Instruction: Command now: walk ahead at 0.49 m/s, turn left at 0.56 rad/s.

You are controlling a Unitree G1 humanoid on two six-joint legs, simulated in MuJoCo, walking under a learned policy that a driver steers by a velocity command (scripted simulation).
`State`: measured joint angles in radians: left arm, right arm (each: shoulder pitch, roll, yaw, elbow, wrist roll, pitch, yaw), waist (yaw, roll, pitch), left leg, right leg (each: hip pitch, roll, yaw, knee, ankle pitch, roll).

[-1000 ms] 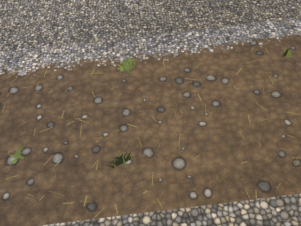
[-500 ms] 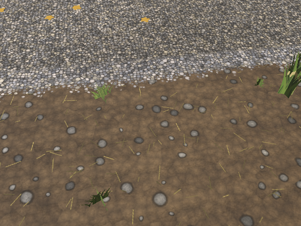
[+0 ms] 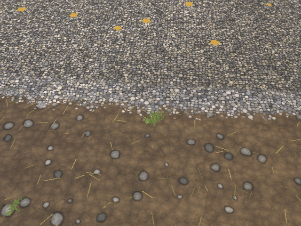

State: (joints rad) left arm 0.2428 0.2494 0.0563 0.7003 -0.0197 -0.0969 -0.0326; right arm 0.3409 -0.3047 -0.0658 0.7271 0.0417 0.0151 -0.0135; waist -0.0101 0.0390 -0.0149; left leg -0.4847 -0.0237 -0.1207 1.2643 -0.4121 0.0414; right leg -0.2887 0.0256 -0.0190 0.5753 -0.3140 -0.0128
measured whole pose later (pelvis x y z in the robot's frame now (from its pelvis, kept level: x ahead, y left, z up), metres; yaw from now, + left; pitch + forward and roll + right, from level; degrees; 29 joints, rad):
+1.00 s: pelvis +0.58 +0.12 -0.17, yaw -19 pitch +0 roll +1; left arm 0.18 0.27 0.08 0.68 -0.01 -0.04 -0.03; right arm 0.21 -0.27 -0.06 0.87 0.02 -0.10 -0.01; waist -0.01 0.01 0.06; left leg -0.34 0.03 -0.04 1.25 -0.41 0.01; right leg -0.40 0.11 -0.02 0.58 -0.18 -0.13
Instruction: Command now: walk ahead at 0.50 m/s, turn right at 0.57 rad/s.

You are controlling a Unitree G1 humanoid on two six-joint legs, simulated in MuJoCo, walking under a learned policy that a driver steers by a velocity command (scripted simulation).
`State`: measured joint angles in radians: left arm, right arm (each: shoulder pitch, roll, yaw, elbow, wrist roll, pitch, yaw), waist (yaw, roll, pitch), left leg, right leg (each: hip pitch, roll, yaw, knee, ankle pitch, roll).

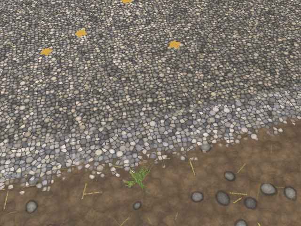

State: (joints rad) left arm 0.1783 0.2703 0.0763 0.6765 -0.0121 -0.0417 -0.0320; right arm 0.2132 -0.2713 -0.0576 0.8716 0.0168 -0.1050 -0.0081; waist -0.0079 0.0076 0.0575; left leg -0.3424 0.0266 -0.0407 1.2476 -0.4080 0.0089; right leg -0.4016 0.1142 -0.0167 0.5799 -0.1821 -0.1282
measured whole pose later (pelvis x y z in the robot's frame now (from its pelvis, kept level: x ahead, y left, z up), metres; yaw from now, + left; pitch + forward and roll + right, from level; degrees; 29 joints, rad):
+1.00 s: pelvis +0.52 -0.08 +0.01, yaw -16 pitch +2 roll +1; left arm 0.05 0.25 0.03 0.65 0.01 -0.08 -0.02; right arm 0.39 -0.29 -0.03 0.87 0.03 -0.06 0.00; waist -0.06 0.02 0.05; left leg -0.29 -0.01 -0.07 1.02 -0.50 0.00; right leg -0.39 -0.01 -0.04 0.51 -0.15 -0.03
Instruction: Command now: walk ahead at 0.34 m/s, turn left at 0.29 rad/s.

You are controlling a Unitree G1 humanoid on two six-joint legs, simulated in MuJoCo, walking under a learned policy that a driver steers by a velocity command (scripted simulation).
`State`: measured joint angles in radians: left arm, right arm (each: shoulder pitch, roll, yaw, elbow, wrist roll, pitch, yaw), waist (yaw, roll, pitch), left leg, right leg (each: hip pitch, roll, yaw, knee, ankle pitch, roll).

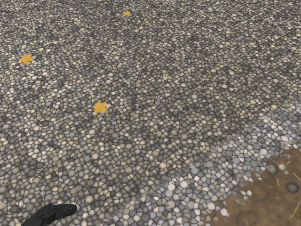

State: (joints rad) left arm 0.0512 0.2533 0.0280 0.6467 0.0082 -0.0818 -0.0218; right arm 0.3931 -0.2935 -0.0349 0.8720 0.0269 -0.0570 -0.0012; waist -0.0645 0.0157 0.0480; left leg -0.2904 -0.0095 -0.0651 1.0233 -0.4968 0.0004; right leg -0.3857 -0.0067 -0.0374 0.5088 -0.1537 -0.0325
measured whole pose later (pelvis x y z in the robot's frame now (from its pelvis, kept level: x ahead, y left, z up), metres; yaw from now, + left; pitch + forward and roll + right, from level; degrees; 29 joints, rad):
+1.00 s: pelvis +0.15 -0.01 +0.01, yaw +34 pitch +1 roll +1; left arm 0.17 0.27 0.06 0.75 0.01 0.01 0.03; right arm 0.22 -0.37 -0.11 0.62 0.02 0.07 -0.02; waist 0.01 0.05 0.04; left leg -0.55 -0.05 -0.09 1.13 -0.38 -0.08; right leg -0.23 -0.03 -0.04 0.44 -0.23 -0.01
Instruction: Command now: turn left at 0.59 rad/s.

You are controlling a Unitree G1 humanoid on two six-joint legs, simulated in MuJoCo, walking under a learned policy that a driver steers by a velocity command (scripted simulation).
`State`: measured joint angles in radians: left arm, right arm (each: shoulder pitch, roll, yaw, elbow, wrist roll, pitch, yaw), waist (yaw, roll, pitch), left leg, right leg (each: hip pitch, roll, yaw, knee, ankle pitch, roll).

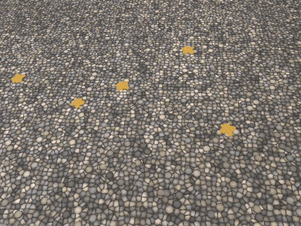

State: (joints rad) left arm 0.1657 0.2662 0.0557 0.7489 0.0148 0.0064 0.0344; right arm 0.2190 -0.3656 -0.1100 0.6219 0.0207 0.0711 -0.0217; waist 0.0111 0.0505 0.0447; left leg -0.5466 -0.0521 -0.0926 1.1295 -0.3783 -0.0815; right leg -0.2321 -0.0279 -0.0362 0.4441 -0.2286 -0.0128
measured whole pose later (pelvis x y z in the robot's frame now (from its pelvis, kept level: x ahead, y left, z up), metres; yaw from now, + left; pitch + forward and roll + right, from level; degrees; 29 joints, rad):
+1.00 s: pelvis +0.10 -0.02 +0.01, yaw -9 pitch +1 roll +2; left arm 0.39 0.27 0.04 0.77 -0.01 -0.05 0.00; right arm 0.12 -0.32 -0.07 0.72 0.00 -0.10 0.03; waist 0.04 0.03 0.02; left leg -0.58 0.04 -0.02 0.90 -0.19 -0.03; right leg -0.08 0.03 0.05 0.33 -0.27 -0.07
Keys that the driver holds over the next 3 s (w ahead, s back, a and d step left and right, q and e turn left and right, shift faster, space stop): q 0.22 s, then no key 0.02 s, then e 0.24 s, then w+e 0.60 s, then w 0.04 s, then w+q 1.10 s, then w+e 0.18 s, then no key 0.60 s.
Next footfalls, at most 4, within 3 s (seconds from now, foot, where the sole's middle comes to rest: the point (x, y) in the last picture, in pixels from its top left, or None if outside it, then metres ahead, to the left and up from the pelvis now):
0.22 left None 0.01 0.15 -0.78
0.80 right None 0.06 -0.09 -0.78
1.24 left None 0.45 0.05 -0.78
1.72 right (217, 183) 0.66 -0.22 -0.78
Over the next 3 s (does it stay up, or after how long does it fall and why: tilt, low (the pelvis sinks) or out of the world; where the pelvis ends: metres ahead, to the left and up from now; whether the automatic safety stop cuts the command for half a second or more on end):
stays up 1.06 0.02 -0.01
